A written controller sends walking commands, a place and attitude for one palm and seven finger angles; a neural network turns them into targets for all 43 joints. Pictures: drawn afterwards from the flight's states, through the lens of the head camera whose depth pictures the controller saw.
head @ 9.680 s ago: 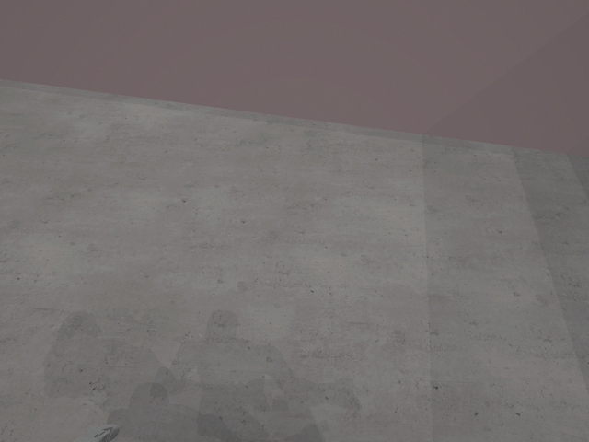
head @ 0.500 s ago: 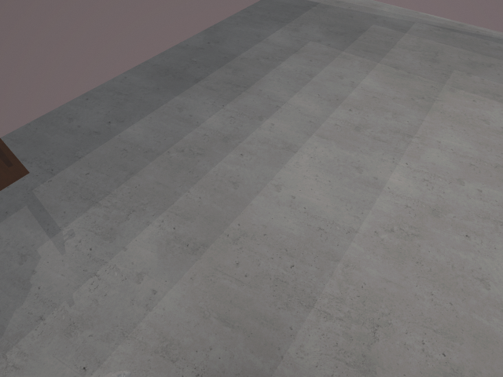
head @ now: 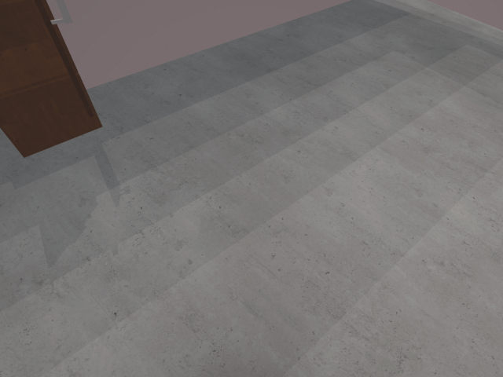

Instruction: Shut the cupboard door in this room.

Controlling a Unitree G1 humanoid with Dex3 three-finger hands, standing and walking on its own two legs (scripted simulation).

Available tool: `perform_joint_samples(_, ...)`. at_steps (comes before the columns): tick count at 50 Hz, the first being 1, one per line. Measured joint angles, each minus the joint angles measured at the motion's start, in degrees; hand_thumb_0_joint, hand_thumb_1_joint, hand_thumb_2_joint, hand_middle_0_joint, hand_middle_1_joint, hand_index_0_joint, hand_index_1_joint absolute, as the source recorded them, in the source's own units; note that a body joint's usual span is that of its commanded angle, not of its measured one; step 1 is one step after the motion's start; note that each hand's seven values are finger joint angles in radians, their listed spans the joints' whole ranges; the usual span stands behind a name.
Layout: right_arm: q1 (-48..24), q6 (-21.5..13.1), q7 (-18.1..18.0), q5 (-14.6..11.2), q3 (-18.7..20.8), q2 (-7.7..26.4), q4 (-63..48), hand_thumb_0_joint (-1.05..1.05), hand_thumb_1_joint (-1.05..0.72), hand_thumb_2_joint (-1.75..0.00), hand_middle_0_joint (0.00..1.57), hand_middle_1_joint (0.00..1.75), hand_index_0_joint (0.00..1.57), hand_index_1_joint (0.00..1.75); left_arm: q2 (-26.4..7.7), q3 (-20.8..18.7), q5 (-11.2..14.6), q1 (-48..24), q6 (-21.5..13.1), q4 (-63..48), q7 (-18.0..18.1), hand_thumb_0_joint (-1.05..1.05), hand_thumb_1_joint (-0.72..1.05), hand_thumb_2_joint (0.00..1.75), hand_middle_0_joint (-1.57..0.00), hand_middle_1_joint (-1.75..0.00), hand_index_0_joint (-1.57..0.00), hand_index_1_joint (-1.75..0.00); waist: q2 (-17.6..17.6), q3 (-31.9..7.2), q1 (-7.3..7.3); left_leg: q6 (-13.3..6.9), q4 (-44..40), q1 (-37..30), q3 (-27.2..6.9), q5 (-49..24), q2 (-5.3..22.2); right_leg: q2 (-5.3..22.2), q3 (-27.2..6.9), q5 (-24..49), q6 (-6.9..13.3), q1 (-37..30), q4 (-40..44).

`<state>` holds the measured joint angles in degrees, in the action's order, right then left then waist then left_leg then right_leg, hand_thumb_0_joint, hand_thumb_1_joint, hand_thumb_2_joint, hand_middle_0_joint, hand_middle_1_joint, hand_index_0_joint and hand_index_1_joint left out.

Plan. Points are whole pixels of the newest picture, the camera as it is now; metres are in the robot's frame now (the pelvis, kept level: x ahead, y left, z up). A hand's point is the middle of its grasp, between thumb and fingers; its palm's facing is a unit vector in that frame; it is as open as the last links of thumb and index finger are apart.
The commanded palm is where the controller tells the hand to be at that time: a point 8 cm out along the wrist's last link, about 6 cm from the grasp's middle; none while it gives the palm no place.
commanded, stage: stand and wait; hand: left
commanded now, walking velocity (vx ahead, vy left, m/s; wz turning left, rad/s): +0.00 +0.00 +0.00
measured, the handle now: (52, 0) +1.12 +0.74 +0.04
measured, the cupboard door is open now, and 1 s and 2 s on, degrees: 83 83 83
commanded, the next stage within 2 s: turn or walk to find it in 0.24 s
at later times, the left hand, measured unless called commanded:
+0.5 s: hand out of the picture +0.00 +0.19 -0.16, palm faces +0.11 -0.97 -0.21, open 7.3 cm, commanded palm none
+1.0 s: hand out of the picture +0.00 +0.21 -0.14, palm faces +0.26 -0.93 -0.28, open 7.4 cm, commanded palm none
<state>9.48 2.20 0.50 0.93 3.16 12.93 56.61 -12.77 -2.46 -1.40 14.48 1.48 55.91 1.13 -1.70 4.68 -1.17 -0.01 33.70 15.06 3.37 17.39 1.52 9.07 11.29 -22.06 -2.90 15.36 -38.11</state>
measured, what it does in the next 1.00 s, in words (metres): steps on the spot: right foot, then left foot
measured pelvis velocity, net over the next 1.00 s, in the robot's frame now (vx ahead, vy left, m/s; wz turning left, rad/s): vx -0.06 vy -0.01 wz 0.26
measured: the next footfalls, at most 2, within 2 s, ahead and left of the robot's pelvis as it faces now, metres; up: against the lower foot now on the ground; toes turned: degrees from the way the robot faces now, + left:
right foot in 0.32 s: +0.03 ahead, -0.12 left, +0.00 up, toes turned -6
left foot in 0.60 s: +0.01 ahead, +0.14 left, +0.00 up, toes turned +11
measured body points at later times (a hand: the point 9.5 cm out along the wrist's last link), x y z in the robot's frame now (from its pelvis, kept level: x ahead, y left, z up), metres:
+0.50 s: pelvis -0.02 +0.01 +0.01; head -0.01 +0.00 +0.46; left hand +0.00 +0.24 -0.14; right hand +0.03 -0.24 -0.15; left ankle -0.04 +0.12 -0.70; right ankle -0.01 -0.12 -0.72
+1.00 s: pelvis -0.06 -0.01 +0.01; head -0.04 -0.02 +0.46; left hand -0.01 +0.26 -0.12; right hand +0.03 -0.23 -0.16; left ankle -0.03 +0.13 -0.72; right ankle -0.04 -0.12 -0.73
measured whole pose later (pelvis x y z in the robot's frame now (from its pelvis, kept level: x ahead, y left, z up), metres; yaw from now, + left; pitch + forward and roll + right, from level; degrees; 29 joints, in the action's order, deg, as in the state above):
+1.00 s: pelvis -0.06 -0.01 +0.01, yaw +15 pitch +0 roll +1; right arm 13.5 2.4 0.1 1.4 3.6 11.1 56.9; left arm -11.2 -2.4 -0.7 7.2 1.3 53.5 1.2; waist 2.2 1.9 2.0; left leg 0.1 29.2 19.6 -3.3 9.4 -2.2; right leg 2.1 2.8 -18.2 -2.2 14.1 -32.0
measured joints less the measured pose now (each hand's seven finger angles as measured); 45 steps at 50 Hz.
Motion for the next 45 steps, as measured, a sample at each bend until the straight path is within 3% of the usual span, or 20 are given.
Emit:
perform_joint_samples(2,-1.0,-0.7,-0.3,0.2,-0.7,-1.3,-0.1,0.01,-0.91,-0.90,0.19,0.30,0.20,0.30,-1.2,-0.2,0.2,0.2,1.2,1.4,0.4,0.01,0.91,0.90,-0.20,-0.30,-0.20,-0.30,-1.4,0.2,-0.67,-1.0,0.9,-0.2,0.8,1.2,-0.5,-1.2,-4.0,-6.4,-0.3,2.7,-7.2)
perform_joint_samples(5,-1.6,-1.4,-1.2,0.3,-1.5,-2.7,0.2,0.01,-0.91,-0.90,0.20,0.30,0.20,0.30,-1.6,-0.2,0.3,0.1,2.0,3.5,0.3,0.01,0.91,0.90,-0.20,-0.30,-0.20,-0.30,-1.1,-0.5,-0.61,-1.3,-1.9,-2.0,0.7,0.2,-0.6,-3.3,-6.9,-6.6,-0.3,5.1,-14.7)
perform_joint_samples(9,-1.9,-1.9,-1.6,0.1,-2.2,-3.8,1.4,0.01,-0.91,-0.90,0.20,0.30,0.20,0.30,-0.7,0.5,0.4,-0.2,1.4,4.6,0.0,0.01,0.91,0.90,-0.20,-0.30,-0.20,-0.30,0.0,-1.2,-0.63,-1.7,-6.2,-4.2,0.6,-2.4,-1.1,-4.0,-7.9,-4.3,-0.5,4.3,-12.3)
perform_joint_samples(12,-1.8,-2.0,-1.8,0.0,-1.9,-4.0,2.2,0.00,-0.92,-0.90,0.20,0.30,0.20,0.30,0.5,1.2,0.4,-0.6,1.0,5.0,0.1,0.01,0.91,0.90,-0.20,-0.30,-0.20,-0.30,0.8,-1.8,-0.34,-1.7,-7.4,-4.7,0.6,-3.2,-1.7,-4.1,-8.0,-3.1,-0.5,1.8,-5.6)
perform_joint_samples(15,-1.2,-1.8,-1.7,-0.1,-1.8,-3.9,3.3,0.00,-0.92,-0.90,0.20,0.30,0.20,0.30,1.6,1.8,0.3,-0.5,0.1,5.2,0.2,0.01,0.91,0.90,-0.20,-0.30,-0.20,-0.30,0.9,-2.6,-0.23,-1.3,-6.3,-4.2,1.0,-2.8,-2.3,-4.1,-7.6,3.4,-0.4,-2.2,4.6)
perform_joint_samples(16,-0.9,-1.7,-1.6,-0.3,-1.7,-3.8,3.6,0.00,-0.92,-0.90,0.20,0.30,0.20,0.30,2.1,1.9,0.2,-0.5,-0.3,5.4,0.3,0.01,0.91,0.90,-0.20,-0.30,-0.20,-0.30,1.1,-2.7,-0.16,-1.0,-5.2,-3.7,1.0,-2.3,-2.4,-4.2,-7.4,5.7,0.9,-3.1,6.9)
perform_joint_samples(19,0.4,-0.8,-1.5,-0.5,-0.8,-2.3,4.1,0.00,-0.93,-0.90,0.20,0.30,0.20,0.30,4.1,2.2,0.0,-0.3,-0.9,5.6,0.2,0.01,0.91,0.90,-0.20,-0.30,-0.20,-0.30,3.4,-3.2,0.85,-0.2,-2.7,-2.4,-0.6,-0.1,-1.5,-4.8,-5.7,5.6,2.3,-3.5,7.0)
perform_joint_samples(23,2.5,0.8,-1.0,-0.2,-0.1,-1.3,4.4,0.00,-0.93,-0.90,0.20,0.30,0.20,0.30,4.3,1.3,-0.4,-0.4,-0.8,4.4,0.3,0.01,0.92,0.90,-0.20,-0.30,-0.20,-0.30,3.0,-3.0,0.81,0.5,8.6,1.9,-1.7,7.5,-1.2,-4.3,-3.9,5.7,2.5,-3.3,7.6)
perform_joint_samples(26,3.6,1.1,-0.9,-0.3,0.3,-1.0,4.3,0.00,-0.92,-0.90,0.20,0.30,0.20,0.30,3.8,0.7,-0.6,-1.1,-0.8,3.5,0.2,0.01,0.92,0.90,-0.21,-0.30,-0.20,-0.30,2.2,-1.8,1.00,1.1,11.3,3.1,-1.3,9.4,-0.5,-3.4,-2.4,5.9,2.1,-2.9,7.2)
perform_joint_samples(29,4.5,0.9,-0.7,-0.3,0.3,-0.9,3.9,0.01,-0.92,-0.90,0.20,0.30,0.20,0.30,2.9,0.2,-0.4,-1.6,-0.6,2.7,0.2,0.01,0.91,0.90,-0.21,-0.30,-0.21,-0.30,1.2,-0.9,1.30,1.4,4.1,1.1,-0.1,4.7,0.0,-2.0,-0.9,5.0,1.1,-1.6,4.6)
perform_joint_samples(31,4.9,0.3,-0.6,0.1,0.3,-1.2,3.5,0.01,-0.91,-0.90,0.20,0.30,0.20,0.30,2.0,-0.2,0.1,-1.9,0.1,2.2,0.1,0.01,0.91,0.90,-0.21,-0.30,-0.21,-0.30,0.0,-0.6,1.43,-0.2,1.4,1.0,-0.1,0.3,-0.9,-0.8,-1.3,2.5,0.2,0.7,0.3)
perform_joint_samples(34,4.9,-0.4,-0.8,0.5,0.0,-2.1,2.8,0.01,-0.91,-0.90,0.20,0.30,0.20,0.30,0.7,-0.7,0.1,-2.5,1.9,2.4,0.1,0.01,0.91,0.90,-0.20,-0.30,-0.20,-0.30,-0.6,-0.6,1.67,-2.0,1.0,1.6,0.0,-0.6,-1.5,-2.4,-5.3,-4.9,-0.1,5.8,-11.9)
perform_joint_samples(37,4.9,-0.7,-1.1,0.6,-0.4,-2.8,2.4,0.01,-0.91,-0.90,0.20,0.30,0.20,0.30,0.1,-0.9,0.1,-3.4,2.0,2.3,-0.2,0.01,0.91,0.90,-0.20,-0.30,-0.20,-0.30,0.3,-0.9,2.14,-2.3,-2.6,0.9,-0.9,-3.0,-1.7,-4.1,-7.0,-4.0,-0.3,8.6,-18.6)
perform_joint_samples(45,4.2,-0.6,-0.8,0.7,-0.4,-3.0,1.1,0.01,-0.91,-0.90,0.20,0.30,0.20,0.30,0.4,-0.6,0.5,-6.5,1.3,-0.4,-0.1,0.01,0.91,0.90,-0.20,-0.30,-0.20,-0.30,2.8,-1.9,3.22,-1.6,-7.1,1.7,-4.2,-7.6,-2.7,-6.1,-9.0,-4.2,-0.7,5.8,-10.9)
